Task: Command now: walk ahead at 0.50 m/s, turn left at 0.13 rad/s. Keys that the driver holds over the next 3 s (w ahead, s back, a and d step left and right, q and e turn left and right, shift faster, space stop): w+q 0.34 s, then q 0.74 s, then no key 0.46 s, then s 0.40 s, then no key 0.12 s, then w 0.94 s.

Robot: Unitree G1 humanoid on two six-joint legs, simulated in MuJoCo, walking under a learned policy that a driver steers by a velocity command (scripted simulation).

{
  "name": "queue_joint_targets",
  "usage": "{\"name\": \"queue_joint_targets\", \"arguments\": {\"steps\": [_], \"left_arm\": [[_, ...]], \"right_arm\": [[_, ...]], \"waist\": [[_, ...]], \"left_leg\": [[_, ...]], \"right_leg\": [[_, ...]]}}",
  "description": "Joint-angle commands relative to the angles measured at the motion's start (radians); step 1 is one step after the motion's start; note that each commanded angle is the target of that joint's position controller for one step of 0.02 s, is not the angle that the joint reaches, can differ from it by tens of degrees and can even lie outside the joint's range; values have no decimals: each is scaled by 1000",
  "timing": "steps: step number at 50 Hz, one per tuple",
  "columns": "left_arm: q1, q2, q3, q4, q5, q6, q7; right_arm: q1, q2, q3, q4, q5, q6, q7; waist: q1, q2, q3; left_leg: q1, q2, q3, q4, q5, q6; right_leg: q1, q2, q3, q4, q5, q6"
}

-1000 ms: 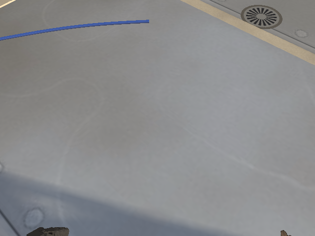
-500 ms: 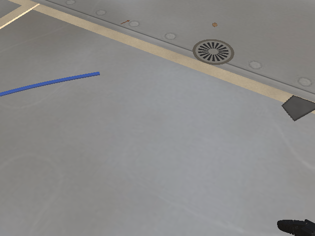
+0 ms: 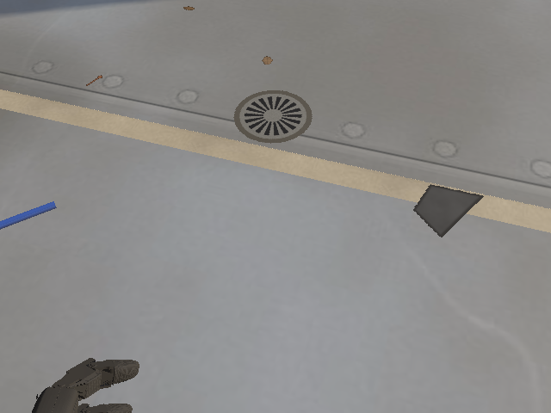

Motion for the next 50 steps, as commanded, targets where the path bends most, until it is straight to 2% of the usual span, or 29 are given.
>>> {"name": "queue_joint_targets", "arguments": {"steps": [1, 2, 3, 4, 6, 7, 10, 13, 17, 18, 20, 22, 23, 24, 25, 26, 27, 28, 29, 31, 33, 36, 38, 41, 45, 47, 48, 49, 50], "left_arm": [[326, 166, 61, 27, -3, -2, 12], [267, 139, 53, 29, -1, -7, 9], [220, 115, 48, 32, 4, -13, 5], [190, 97, 44, 37, 10, -22, 4], [171, 93, 49, 59, 11, -42, 3], [168, 99, 53, 71, 12, -48, 6], [186, 116, 62, 105, 18, -51, 18], [194, 140, 68, 126, 13, -45, 28], [265, 171, 80, 170, -2, -24, 38], [262, 176, 81, 177, -5, -14, 40], [251, 196, 86, 179, -13, 8, 51], [227, 220, 92, 167, -22, 28, 66], [205, 219, 90, 158, -29, 33, 69], [220, 194, 79, 146, -18, 24, 69], [340, 53, 38, 117, 49, 7, 50], [360, 115, 34, 122, 19, -14, 34], [232, 173, 51, 101, -22, -17, 32], [173, 163, 47, 78, -22, -14, 41], [160, 162, 50, 89, -3, -3, 56], [189, 172, 59, 84, 7, 26, 65], [213, 138, 51, 90, 13, 39, 70], [177, 121, 44, 82, 17, 49, 76], [137, 121, 43, 72, 12, 57, 74], [74, 120, 43, 52, 5, 57, 67], [57, 131, 49, 41, -2, 32, 53], [113, 134, 57, 58, -5, 20, 44], [138, 168, 69, 64, 3, 17, 45], [115, 234, 81, 45, 18, 26, 53], [128, 258, 88, 58, 53, 35, 47]], "right_arm": [[-57, -149, -26, -114, 29, -41, 5], [-92, -134, -26, -115, 23, -39, 2], [-104, -123, -30, -115, 10, -31, 0], [-81, -107, -31, -105, 9, -17, -1], [-60, -63, -27, -98, 11, 8, -3], [-74, -55, -27, -105, 10, 16, -4], [-142, -45, -28, -132, 4, 21, -2], [-228, -29, -20, -158, -1, 13, 17], [-363, -15, -10, -222, -2, 11, 40], [-384, -17, -10, -238, -4, 11, 47], [-380, -33, -20, -264, -12, 9, 60], [-254, -79, -46, -249, -11, 10, 64], [-121, -127, -73, -219, -10, 10, 56], [-16, -198, -101, -199, -14, 17, 32], [-46, -303, -109, -215, -25, 28, 9], [-33, -273, -98, -268, -35, 20, 18], [-78, -218, -89, -281, -29, 19, 24], [-144, -174, -79, -278, -6, 18, 21], [-194, -141, -69, -285, 4, 22, 16], [-240, -135, -67, -303, -20, 31, 6], [-249, -148, -72, -302, -28, 33, 0], [-235, -172, -80, -296, -17, 48, -21], [-243, -172, -80, -302, -9, 66, -33], [-247, -168, -79, -311, -10, 84, -43], [-234, -161, -78, -316, -10, 94, -39], [-257, -148, -73, -326, 3, 101, -40], [-242, -121, -65, -331, 4, 103, -42], [-169, -60, -50, -328, -12, 104, -39], [-189, -122, -68, -361, -6, 92, -37]], "waist": [[187, -153, -193], [157, -98, -131], [128, -94, -83], [97, -106, -67], [70, -92, -48], [65, -82, -30], [75, -59, 2], [103, -48, 26], [155, -24, 71], [154, -26, 84], [133, -56, 52], [63, -99, -49], [-11, -81, -121], [-63, 7, -190], [71, 289, -293], [17, 166, -549], [-16, 57, -452], [15, 14, -294], [48, -23, -201], [106, 26, -150], [123, 48, -155], [112, 61, -192], [101, 80, -194], [78, 120, -157], [64, 162, -148], [105, 165, -147], [105, 126, -155], [48, -105, -176], [50, -324, -126]], "left_leg": [[-635, 30, -91, 470, 23, 29], [-600, 69, -75, 432, 105, 24], [-569, 92, -75, 387, 163, 16], [-511, 109, -83, 368, 206, 9], [-474, 109, -83, 349, 250, -6], [-492, 109, -91, 330, 280, -13], [-557, 101, -110, 202, 415, -24], [-530, 90, -60, 19, 557, -16], [-562, 81, 2, -121, 557, 15], [-568, 72, 20, -152, 529, 25], [-506, 26, 77, -182, 453, 47], [-333, -53, 129, -188, 382, 81], [-148, -89, 125, -262, 455, 113], [101, -25, 2, -318, 731, 160], [449, 243, -370, -181, 1281, 318], [536, 372, -669, -291, 1124, 463], [445, 312, -543, -346, 1024, 413], [297, 256, -439, -376, 911, 360], [151, 219, -386, -410, 855, 325], [-54, 176, -338, -463, 826, 305], [-128, 149, -288, -464, 903, 300], [-128, 124, -282, -444, 863, 275], [-135, 100, -301, -446, 676, 243], [-148, 81, -362, -454, 429, 216], [-84, 91, -454, -389, 501, 207], [-79, 59, -472, -330, 541, 169], [-137, 15, -443, -267, 424, 125], [-250, -101, -283, -47, 58, 63], [-448, -190, -146, 140, -179, 9]], "right_leg": [[670, -364, 525, -263, -166, -203], [553, -315, 414, -293, -87, -179], [463, -281, 336, -330, -28, -167], [398, -257, 270, -366, 20, -156], [331, -251, 184, -415, 111, -161], [320, -250, 143, -430, 149, -160], [345, -242, 45, -450, 205, -151], [359, -222, -50, -463, 211, -125], [470, -260, -107, -443, 240, -113], [498, -264, -125, -407, 326, -104], [538, -265, -155, -296, 614, -79], [546, -247, -169, -92, 887, -44], [487, -213, -183, 92, 851, -12], [299, -151, -187, 363, 548, 54], [-99, 19, -137, 738, -549, 126], [-170, 67, 112, 910, -615, 127], [-211, 13, 153, 886, -514, 105], [-253, -21, 127, 801, -421, 97], [-229, -51, 122, 738, -367, 104], [-104, -60, 127, 655, -311, 110], [-60, -44, 109, 565, -287, 126], [-60, -21, 114, 441, -207, 150], [-53, -10, 125, 366, -146, 156], [-38, 9, 141, 251, -119, 152], [28, 36, 148, 84, -173, 129], [145, 32, 130, -136, -59, 99], [256, -53, 174, -213, 51, 67], [364, -280, 362, -225, 268, -23], [349, -406, 575, -250, 435, -195]]}}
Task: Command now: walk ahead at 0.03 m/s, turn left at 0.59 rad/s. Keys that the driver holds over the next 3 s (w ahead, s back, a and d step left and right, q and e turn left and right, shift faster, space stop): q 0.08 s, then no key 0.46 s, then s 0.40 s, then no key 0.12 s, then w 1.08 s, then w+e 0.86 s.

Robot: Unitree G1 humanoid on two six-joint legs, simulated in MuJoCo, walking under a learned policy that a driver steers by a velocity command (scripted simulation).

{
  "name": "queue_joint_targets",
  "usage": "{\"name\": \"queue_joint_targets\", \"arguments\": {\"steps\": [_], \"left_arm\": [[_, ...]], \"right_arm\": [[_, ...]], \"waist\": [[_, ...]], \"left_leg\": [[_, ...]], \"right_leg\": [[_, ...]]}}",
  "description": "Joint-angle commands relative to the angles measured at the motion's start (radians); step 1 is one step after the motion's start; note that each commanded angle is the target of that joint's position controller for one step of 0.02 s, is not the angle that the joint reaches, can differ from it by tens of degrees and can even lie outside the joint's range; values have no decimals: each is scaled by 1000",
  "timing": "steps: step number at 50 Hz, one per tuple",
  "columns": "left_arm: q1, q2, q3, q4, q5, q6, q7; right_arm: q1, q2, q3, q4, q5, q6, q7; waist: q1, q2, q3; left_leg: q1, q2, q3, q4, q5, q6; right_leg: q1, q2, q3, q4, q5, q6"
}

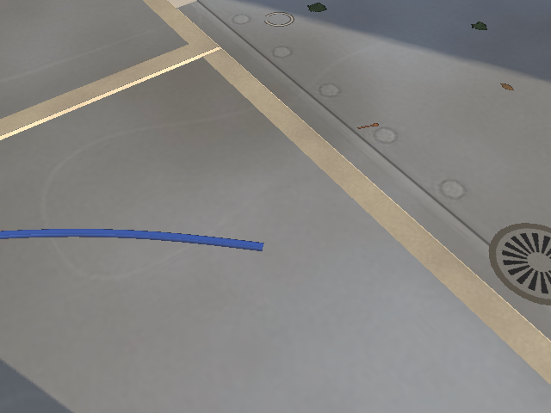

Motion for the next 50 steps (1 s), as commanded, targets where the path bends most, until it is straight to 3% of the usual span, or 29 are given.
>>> {"name": "queue_joint_targets", "arguments": {"steps": [1, 2, 3, 4, 6, 10, 13, 16, 17, 18, 19, 20, 21, 23, 26, 28, 30, 31, 33, 37, 42, 44, 45, 47, 48, 49, 50], "left_arm": [[17, 186, 55, -77, 25, -7, 1], [-10, 139, 43, -84, 13, -5, 5], [-33, 123, 39, -92, 2, 0, 8], [-43, 118, 36, -90, -9, 4, 12], [-20, 123, 36, -79, -5, 15, 17], [-4, 152, 47, -64, -7, 30, 15], [1, 174, 53, -49, -22, 35, 4], [-1, 161, 42, -26, -45, 37, -1], [52, 134, 32, -2, -41, 29, -4], [74, 72, 9, -9, 2, 20, -13], [38, 45, -1, -37, 8, 15, -8], [-12, 106, 12, -31, 4, 20, -1], [-23, 111, 17, -25, -4, 22, -1], [-5, 113, 21, 0, -2, 31, 7], [46, 82, 12, 33, -11, 30, -1], [50, 80, 7, 48, -7, 26, -4], [44, 160, 22, 46, -6, 28, -1], [44, 184, 35, 62, -17, 30, -1], [41, 141, 31, 73, -13, 32, 0], [48, 128, 35, 84, -14, 40, 16], [61, 139, 45, 91, -8, 58, 18], [62, 162, 52, 92, -6, 59, 16], [59, 180, 56, 90, -5, 58, 16], [-1, 207, 52, 67, 10, 52, 20], [-10, 190, 42, 54, 26, 45, 26], [-37, 184, 35, 51, 24, 39, 29], [-85, 187, 35, 50, 4, 36, 29]], "right_arm": [[73, -177, -51, -76, -12, -23, 1], [73, -190, -61, -51, 0, -15, 1], [83, -163, -60, -30, 3, 0, -5], [77, -140, -54, -34, 3, 10, -5], [37, -80, -34, -53, 9, 14, -1], [-17, -37, -11, -80, -2, 6, 6], [-14, -45, -8, -77, -3, 5, 15], [59, -40, -9, -35, -7, 1, 26], [61, -65, -11, -38, -14, 0, 24], [80, -131, -19, -49, -23, 0, 13], [21, -123, -9, -45, -46, -8, 18], [-22, -69, 3, -61, -52, -24, 24], [-35, -42, 14, -43, -57, -39, 24], [-55, -58, 11, -26, -39, -55, 20], [-64, -31, 23, 0, -32, -57, 16], [-64, -26, 25, 18, -23, -53, 19], [-6, -53, 12, 35, -28, -56, 26], [3, -64, 7, 38, -25, -54, 26], [-37, -75, -1, 42, -17, -46, 20], [-33, -91, -18, 52, -15, -16, 3], [-31, -102, -28, 76, -17, -4, -8], [-25, -96, -29, 91, -18, -3, -13], [-24, -85, -28, 98, -19, -1, -16], [18, -55, -26, 119, -21, 2, -16], [24, -82, -36, 129, -12, 6, -13], [41, -95, -44, 141, 2, 10, -12], [71, -80, -41, 158, 6, 15, -15]], "waist": [[-10, -249, -112], [-10, -177, -99], [-18, -141, -89], [-10, -145, -73], [10, -173, -64], [42, -223, -110], [53, -249, -115], [9, -220, -93], [16, -170, -101], [43, 39, -154], [56, 218, -120], [18, 152, -81], [25, 151, -67], [22, 155, -48], [43, 112, -75], [53, 75, -65], [4, -13, -46], [-4, -69, -30], [20, -48, -32], [21, -4, -61], [26, 20, -60], [26, -39, -43], [28, -97, -32], [25, -286, -50], [49, -282, -70], [34, -208, -78], [4, -161, -69]], "left_leg": [[-219, 54, 47, 445, -267, -62], [-223, 68, 59, 509, -198, -83], [-227, 80, 75, 547, -151, -104], [-247, 88, 87, 576, -108, -120], [-214, 89, 136, 508, -68, -136], [-96, 125, 180, 251, -89, -136], [23, 133, 221, 66, -59, -115], [206, 113, 261, -285, 186, -54], [319, 152, 198, -344, 292, -23], [449, 343, -24, -337, 537, 32], [291, 460, -115, -329, 534, 176], [242, 428, -102, -356, 426, 208], [237, 394, -69, -357, 394, 184], [254, 362, -37, -338, 440, 152], [245, 338, 9, -295, 581, 147], [224, 302, 37, -268, 546, 106], [201, 245, 54, -254, 401, 55], [198, 223, 77, -256, 386, 42], [213, 227, 89, -218, 423, 49], [189, 266, 56, -215, 502, 99], [118, 273, 48, -229, 341, 97], [89, 227, 96, -185, 227, 58], [79, 179, 144, -123, 164, 26], [93, 86, 223, 173, -82, -30], [55, 91, 183, 389, -261, -45], [39, 101, 136, 520, -288, -54], [31, 120, 119, 518, -244, -61]], "right_leg": [[234, -447, 427, -187, 510, -301], [226, -378, 306, -164, 482, -258], [229, -319, 221, -151, 437, -218], [229, -305, 180, -149, 443, -213], [216, -257, 101, -168, 448, -218], [264, -275, 67, -155, 463, -244], [243, -295, 75, -150, 444, -253], [173, -265, 55, -99, 339, -201], [98, -238, 34, -75, 229, -133], [-17, -154, -56, 89, -25, -40], [-47, -92, -81, 85, -303, 13], [-24, -105, -55, 158, -315, 39], [-28, -103, -44, 166, -282, 42], [-33, -106, -29, 161, -236, 58], [57, -101, -41, 102, -170, 67], [147, -99, -43, -67, 74, 58], [182, -135, -17, -66, 298, 28], [147, -123, -28, -38, 234, 2], [121, -110, -30, -44, 204, -4], [114, -87, -52, 24, 203, -8], [113, -85, -36, 34, 161, -39], [98, -127, 17, -43, 137, -74], [80, -173, 74, -109, 123, -112], [27, -341, 250, -234, 183, -253], [31, -400, 298, -265, 251, -319], [31, -397, 277, -258, 252, -321], [35, -357, 225, -248, 183, -278]]}}
Over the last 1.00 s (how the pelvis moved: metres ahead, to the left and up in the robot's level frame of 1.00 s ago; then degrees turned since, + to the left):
0.38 0.05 0.01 33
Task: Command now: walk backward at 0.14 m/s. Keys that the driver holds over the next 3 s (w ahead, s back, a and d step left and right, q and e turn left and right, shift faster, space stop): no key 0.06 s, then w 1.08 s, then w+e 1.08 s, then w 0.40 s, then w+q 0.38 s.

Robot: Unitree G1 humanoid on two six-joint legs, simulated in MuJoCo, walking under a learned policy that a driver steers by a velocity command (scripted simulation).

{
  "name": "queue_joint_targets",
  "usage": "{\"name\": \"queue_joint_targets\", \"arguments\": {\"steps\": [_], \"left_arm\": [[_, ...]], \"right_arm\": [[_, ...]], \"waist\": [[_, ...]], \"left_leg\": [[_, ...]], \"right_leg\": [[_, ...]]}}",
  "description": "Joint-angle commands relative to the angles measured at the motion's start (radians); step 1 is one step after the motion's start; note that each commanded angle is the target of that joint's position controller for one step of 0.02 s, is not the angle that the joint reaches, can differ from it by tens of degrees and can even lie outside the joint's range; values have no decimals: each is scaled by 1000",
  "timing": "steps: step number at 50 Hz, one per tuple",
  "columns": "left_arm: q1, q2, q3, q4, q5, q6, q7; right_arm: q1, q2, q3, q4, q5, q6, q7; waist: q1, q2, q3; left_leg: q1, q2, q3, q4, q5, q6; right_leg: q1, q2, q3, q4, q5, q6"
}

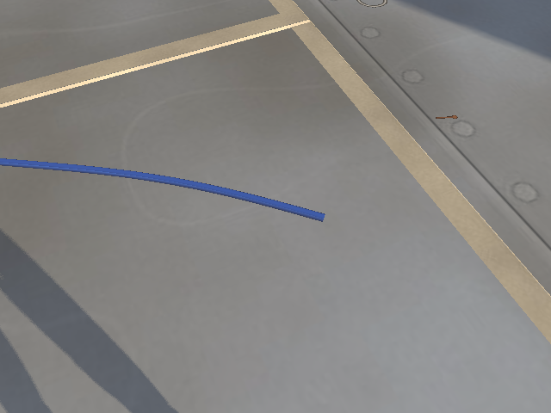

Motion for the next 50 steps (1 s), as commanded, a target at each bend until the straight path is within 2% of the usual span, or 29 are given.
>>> {"name": "queue_joint_targets", "arguments": {"steps": [1, 3, 4, 6, 7, 8, 9, 10, 11, 13, 14, 16, 18, 21, 27, 30, 31, 32, 33, 34, 35, 36, 37, 38, 40, 41, 43, 46, 50], "left_arm": [[-124, 178, 31, -74, -24, -24, 8], [-123, 167, 29, -47, -38, -11, 11], [-91, 144, 23, -26, -39, -7, 11], [-38, 131, 21, 16, -59, 5, 10], [1, 116, 20, 29, -53, 6, 7], [3, 44, 2, 21, -28, -1, -6], [-120, 92, 22, -50, -39, -20, -6], [-216, 169, 45, -85, -83, -41, -1], [-179, 174, 54, -66, -90, -51, 1], [-101, 150, 59, -12, -46, -55, -2], [-107, 130, 58, -6, -39, -60, -8], [-112, 82, 50, 2, -42, -71, -23], [-134, 59, 44, -3, -45, -80, -33], [-200, 44, 31, -29, -48, -93, -45], [-292, 45, 7, -81, -60, -117, -76], [-246, 78, 12, -88, -62, -124, -86], [-179, 102, 23, -75, -61, -125, -84], [-37, 136, 44, -32, -63, -124, -78], [151, 188, 69, 21, -64, -123, -68], [305, 286, 91, 51, -41, -114, -59], [309, 234, 68, 60, -40, -116, -65], [208, 171, 44, 47, -40, -122, -67], [127, 128, 32, 27, -40, -124, -67], [65, 102, 23, 17, -35, -126, -71], [14, 68, 12, 13, -20, -133, -75], [20, 70, 13, 20, -22, -137, -75], [45, 88, 15, 37, -25, -144, -69], [94, 108, 16, 55, -27, -139, -53], [176, 133, 18, 78, -39, -132, -39]], "right_arm": [[80, -60, -15, -14, 7, -3, -7], [82, -26, 4, -5, -2, -17, -4], [102, -11, 12, 6, 0, -25, 5], [206, 1, 13, 70, 8, -31, 26], [205, 3, 19, 85, 3, -29, 32], [248, -46, 15, 80, -5, -29, 22], [243, -229, -20, 64, -23, -42, 34], [194, -224, -18, 46, -56, -75, 32], [129, -169, 0, 43, -46, -105, 19], [109, -108, 16, 49, -8, -133, 9], [146, -77, 25, 63, -2, -142, 8], [236, -39, 35, 95, -2, -149, 10], [289, -37, 38, 112, -7, -149, 10], [307, -63, 34, 115, -9, -144, 9], [355, -89, 22, 139, 6, -132, 14], [330, -106, 11, 137, 15, -125, 19], [304, -118, 7, 130, 15, -123, 20], [283, -110, 10, 123, 12, -119, 20], [281, -90, 19, 109, 1, -118, 18], [346, 10, 49, 73, -13, -133, 24], [327, 29, 56, 75, 6, -162, 24], [255, -64, 29, 54, 39, -183, 31], [193, -80, 26, 39, 48, -192, 33], [165, -71, 24, 37, 35, -192, 30], [188, -36, 19, 49, 16, -169, 28], [196, -14, 22, 51, 13, -158, 29], [159, -14, 19, 32, 7, -144, 27], [33, -15, 21, -16, -5, -148, 30], [-136, 18, 41, -64, 3, -164, 52]], "waist": [[-36, -129, -140], [-23, -158, -139], [-14, -179, -177], [-41, -178, -172], [-33, -88, -120], [-38, 137, -125], [-69, 272, -9], [-82, 202, 99], [-35, 179, 139], [-13, 146, 82], [-25, 123, 59], [-46, 104, 17], [-65, 102, 6], [-91, 108, 20], [-122, 111, 70], [-75, 138, 48], [-29, 150, 4], [45, 133, -85], [123, 95, -226], [123, -157, -400], [115, -270, -455], [95, -211, -291], [64, -153, -190], [33, -85, -126], [-21, -107, -91], [-31, -102, -84], [-41, -80, -50], [-15, -59, -17], [42, -51, 1]], "left_leg": [[27, 35, -36, 189, -54, -26], [53, 60, 14, -27, -21, -43], [128, 74, 24, -165, -11, -42], [327, 20, 125, -480, 191, -9], [346, 2, 106, -565, 152, 16], [419, 201, -173, -649, -29, 81], [196, 405, -502, -808, -309, 250], [120, 435, -610, -916, -444, 301], [161, 405, -541, -923, -347, 248], [309, 334, -373, -884, -141, 174], [352, 313, -316, -874, -55, 160], [425, 290, -234, -864, 69, 157], [456, 282, -186, -864, 144, 165], [436, 281, -140, -873, 204, 176], [445, 318, -89, -850, 320, 199], [453, 340, -79, -794, 471, 181], [442, 331, -58, -719, 664, 167], [407, 287, -5, -551, 871, 141], [270, 234, 37, -311, 866, 105], [-104, 95, 92, 95, 489, 28], [-246, 1, -45, 306, -42, 24], [-340, 71, -83, 397, 4, 47], [-343, 130, -47, 382, 92, 70], [-306, 170, -27, 321, 177, 70], [-199, 211, -27, 240, 264, 65], [-184, 214, -19, 222, 280, 57], [-227, 220, -6, 159, 335, 34], [-296, 212, 8, -44, 494, 8], [-218, 157, 63, -309, 659, 10]], "right_leg": [[37, -267, 264, -261, 108, -213], [94, -222, 226, -245, 55, -178], [109, -209, 215, -246, -29, -165], [25, -155, 161, -234, -273, -113], [-41, -94, 99, -137, -350, -68], [-213, -17, -1, 141, -366, 12], [-376, 46, 16, 258, -335, 16], [-418, 17, 97, 360, -268, -3], [-457, 3, 128, 401, -159, -16], [-484, -25, 107, 419, -47, -6], [-486, -30, 88, 426, 6, -2], [-495, -36, 46, 418, 79, 9], [-503, -43, 24, 372, 127, 23], [-460, -43, -2, 234, 171, 42], [-374, -34, -34, 38, 136, 14], [-238, -14, -46, -20, 82, -33], [-124, 14, -65, -32, 76, -55], [70, 44, -83, -51, 90, -83], [363, -1, -26, -28, 74, -121], [745, -276, 403, -77, -140, -252], [742, -380, 758, -284, -293, -310], [608, -352, 646, -311, -328, -266], [471, -313, 500, -321, -264, -236], [340, -271, 393, -352, -162, -219], [199, -203, 255, -403, -32, -202], [169, -194, 222, -421, 18, -212], [143, -185, 165, -450, 104, -227], [167, -166, 103, -461, 201, -222], [186, -143, 39, -472, 211, -196]]}}
Over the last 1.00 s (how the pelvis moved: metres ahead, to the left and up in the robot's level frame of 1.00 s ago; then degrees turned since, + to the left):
-0.06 0.00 0.00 9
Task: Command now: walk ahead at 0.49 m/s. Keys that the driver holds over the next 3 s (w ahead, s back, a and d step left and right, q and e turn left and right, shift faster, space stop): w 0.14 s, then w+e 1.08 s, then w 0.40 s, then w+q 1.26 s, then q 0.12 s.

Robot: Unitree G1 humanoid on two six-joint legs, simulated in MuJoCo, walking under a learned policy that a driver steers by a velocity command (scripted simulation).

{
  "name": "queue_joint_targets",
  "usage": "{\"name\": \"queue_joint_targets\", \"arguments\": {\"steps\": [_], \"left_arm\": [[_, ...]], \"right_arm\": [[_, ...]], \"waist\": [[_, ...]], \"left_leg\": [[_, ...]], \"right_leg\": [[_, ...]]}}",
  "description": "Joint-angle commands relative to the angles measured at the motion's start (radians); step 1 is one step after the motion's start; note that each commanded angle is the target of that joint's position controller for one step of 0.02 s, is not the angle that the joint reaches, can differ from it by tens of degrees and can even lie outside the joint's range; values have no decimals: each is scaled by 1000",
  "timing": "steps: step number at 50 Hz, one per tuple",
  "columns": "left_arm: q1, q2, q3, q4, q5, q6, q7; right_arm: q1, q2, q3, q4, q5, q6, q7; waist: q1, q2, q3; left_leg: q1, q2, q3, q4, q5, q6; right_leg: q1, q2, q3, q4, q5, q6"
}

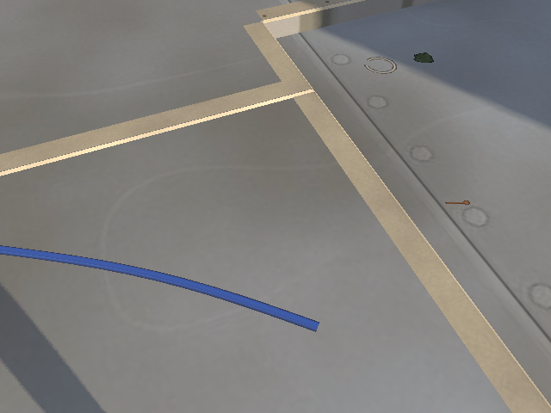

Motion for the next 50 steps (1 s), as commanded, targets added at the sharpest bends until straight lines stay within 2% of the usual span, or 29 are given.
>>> {"name": "queue_joint_targets", "arguments": {"steps": [1, 4, 6, 8, 9, 10, 11, 12, 13, 14, 15, 17, 19, 21, 26, 31, 34, 35, 36, 37, 38, 39, 40, 41, 42, 43, 44, 47, 50], "left_arm": [[13, 175, 33, -40, -12, -9, 13], [60, 179, 38, -16, -19, 11, 18], [56, 191, 44, -15, -18, 24, 21], [37, 208, 49, -22, -13, 36, 22], [27, 189, 39, -29, -8, 43, 22], [46, 142, 18, -57, 13, 40, 22], [193, -5, -21, -51, -4, 20, 10], [99, 136, 11, -43, -35, 1, 9], [2, 183, 28, -79, -58, -8, 10], [-40, 171, 27, -86, -54, -10, 17], [-53, 157, 34, -83, -39, -3, 22], [-2, 110, 35, -70, -37, 25, 20], [-15, 82, 34, -83, -36, 49, 20], [-63, 83, 36, -112, -29, 58, 21], [-212, 62, 25, -172, -17, 42, -8], [-342, 61, 19, -256, -17, 43, -41], [-281, 107, 43, -276, -22, 50, -52], [-185, 139, 63, -260, -25, 54, -51], [-26, 192, 95, -222, -28, 56, -40], [105, 287, 129, -194, -29, 68, -16], [54, 368, 133, -213, -29, 56, -16], [76, 277, 108, -236, -18, 42, -24], [34, 227, 94, -231, -12, 27, -26], [-32, 194, 84, -242, -17, 19, -26], [-97, 158, 73, -257, -15, 18, -24], [-127, 139, 65, -275, -3, 17, -19], [-129, 139, 64, -280, -3, 17, -15], [-83, 179, 74, -276, -9, 15, 7], [-38, 191, 77, -268, -14, 27, 25]], "right_arm": [[-121, -22, 9, -84, 5, -17, 17], [-186, -35, 11, -120, 9, -22, 36], [-177, -61, 5, -128, 10, -25, 46], [-55, -115, -20, -103, 9, -25, 43], [113, -160, -44, -57, 9, -25, 34], [294, -237, -63, -25, -9, -22, 20], [322, -272, -68, -2, -11, -19, 28], [300, -158, -39, -15, -6, -21, 26], [216, -125, -27, -25, -7, -25, 19], [143, -106, -20, -33, -11, -29, 18], [97, -78, -15, -32, -13, -34, 19], [62, -56, -11, -22, -25, -45, 22], [56, -69, -16, -6, -23, -53, 19], [63, -88, -23, 6, -27, -54, 9], [94, -125, -32, 19, -21, -38, -14], [178, -158, -47, 50, 2, 0, -20], [146, -195, -59, 34, 12, 25, -28], [131, -203, -61, 27, 14, 34, -30], [111, -199, -57, 19, 18, 40, -32], [137, -151, -38, -1, -7, 31, -32], [236, -3, 5, -50, -29, -2, -15], [110, -97, -7, -65, 14, -45, -1], [31, -133, -18, -89, 46, -66, 5], [27, -127, -16, -82, 32, -76, -2], [33, -135, -24, -68, 4, -73, -10], [57, -142, -31, -64, -4, -61, -9], [66, -137, -32, -66, -8, -48, -8], [17, -98, -23, -91, -22, -22, -11], [-92, -69, -11, -127, -23, -23, -6]], "waist": [[9, -79, 88], [13, -78, 94], [-13, -92, 68], [-90, -127, -26], [-176, -118, -131], [-222, -5, -296], [-133, 263, -440], [-183, 131, -368], [-169, 98, -209], [-136, 18, -131], [-110, 8, -70], [-62, 43, -46], [-45, 31, -5], [-45, 15, 26], [-90, -9, 58], [-128, -16, 88], [-61, 35, 17], [-3, 45, -39], [86, 26, -122], [119, -110, -209], [-20, -311, -304], [62, -172, -358], [58, -131, -209], [12, -48, -131], [-28, -38, -82], [-58, -62, -76], [-70, -66, -72], [-65, -65, -41], [-26, -95, -18]], "left_leg": [[66, -40, 38, -147, 107, 0], [25, -54, 20, -219, 52, 27], [59, -72, 25, -242, -29, 52], [264, -130, 67, -247, -111, 89], [508, -134, 71, -256, -86, 121], [848, 68, -151, -206, -78, 184], [1145, 288, -632, -335, -312, 333], [1077, 258, -636, -411, -400, 282], [939, 231, -465, -437, -346, 233], [795, 196, -351, -470, -248, 210], [689, 160, -256, -508, -187, 194], [579, 123, -143, -571, -140, 181], [530, 120, -56, -610, -82, 190], [533, 116, 12, -630, -41, 193], [578, 87, 167, -642, 13, 165], [772, 149, 219, -562, 133, 150], [827, 158, 255, -383, 550, 115], [810, 145, 266, -240, 661, 101], [721, 106, 287, -24, 622, 68], [471, 52, 289, 293, 240, 17], [46, -173, 132, 609, -645, -38], [-66, -159, -62, 684, -645, -12], [-136, -112, -57, 649, -543, 16], [-92, -64, -56, 562, -452, 27], [-22, -35, -54, 477, -401, 19], [48, -15, -62, 436, -364, 11], [75, -14, -58, 397, -347, -3], [63, -30, -28, 245, -254, -50], [80, -71, -19, 9, -63, -69]], "right_leg": [[-106, -259, 103, -104, 212, -133], [38, -313, 111, -45, 280, -126], [111, -340, 117, 17, 392, -111], [126, -322, 110, 194, 708, -88], [43, -269, 82, 396, 736, -59], [-196, -200, 54, 717, 418, -30], [-569, -14, 100, 1035, -351, 22], [-660, -59, 221, 1125, -385, 9], [-713, -107, 198, 1128, -295, -1], [-679, -158, 175, 1086, -202, 5], [-647, -187, 174, 1031, -143, 12], [-552, -219, 179, 991, -81, 22], [-578, -230, 173, 961, -49, 34], [-645, -234, 181, 892, 33, 47], [-648, -210, 97, 595, 267, 53], [-712, -182, 32, 465, 194, 12], [-571, -100, -43, 460, 49, -42], [-447, -58, -64, 457, 14, -68], [-214, -15, -61, 390, 68, -106], [74, -145, 172, 361, 71, -164], [366, -373, 761, 236, -107, -360], [392, -409, 884, 102, -181, -353], [288, -386, 738, 89, -110, -304], [140, -339, 612, 95, -6, -266], [10, -295, 509, 88, 102, -241], [-67, -268, 459, 68, 172, -233], [-103, -254, 438, 51, 215, -235], [-175, -223, 357, 33, 332, -232], [-207, -167, 301, 51, 305, -183]]}}
Over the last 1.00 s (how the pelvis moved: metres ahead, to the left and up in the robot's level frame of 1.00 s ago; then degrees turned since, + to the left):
0.28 -0.05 0.01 0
